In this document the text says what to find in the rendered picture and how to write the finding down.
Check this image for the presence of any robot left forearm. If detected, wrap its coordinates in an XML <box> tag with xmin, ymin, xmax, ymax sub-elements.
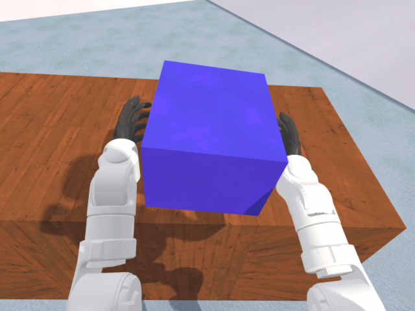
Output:
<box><xmin>65</xmin><ymin>139</ymin><xmax>140</xmax><ymax>311</ymax></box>

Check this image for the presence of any pedestal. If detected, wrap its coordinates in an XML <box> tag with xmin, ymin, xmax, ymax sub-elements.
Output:
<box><xmin>0</xmin><ymin>72</ymin><xmax>406</xmax><ymax>301</ymax></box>

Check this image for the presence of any robot right forearm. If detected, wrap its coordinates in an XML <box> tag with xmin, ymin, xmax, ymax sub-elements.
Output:
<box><xmin>276</xmin><ymin>155</ymin><xmax>386</xmax><ymax>311</ymax></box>

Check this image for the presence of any right robot upper arm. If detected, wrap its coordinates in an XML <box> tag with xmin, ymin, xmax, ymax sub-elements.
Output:
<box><xmin>307</xmin><ymin>279</ymin><xmax>384</xmax><ymax>311</ymax></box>

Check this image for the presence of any left robot upper arm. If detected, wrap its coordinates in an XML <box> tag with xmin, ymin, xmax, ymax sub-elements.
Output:
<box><xmin>67</xmin><ymin>272</ymin><xmax>142</xmax><ymax>311</ymax></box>

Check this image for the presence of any robot right hand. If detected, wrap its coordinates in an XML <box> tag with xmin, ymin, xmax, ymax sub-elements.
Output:
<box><xmin>277</xmin><ymin>112</ymin><xmax>302</xmax><ymax>156</ymax></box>

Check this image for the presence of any carton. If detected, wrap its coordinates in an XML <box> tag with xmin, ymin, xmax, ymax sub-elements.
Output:
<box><xmin>141</xmin><ymin>60</ymin><xmax>289</xmax><ymax>216</ymax></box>

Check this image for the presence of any robot left hand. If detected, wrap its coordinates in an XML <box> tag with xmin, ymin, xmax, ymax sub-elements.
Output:
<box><xmin>112</xmin><ymin>96</ymin><xmax>152</xmax><ymax>144</ymax></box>

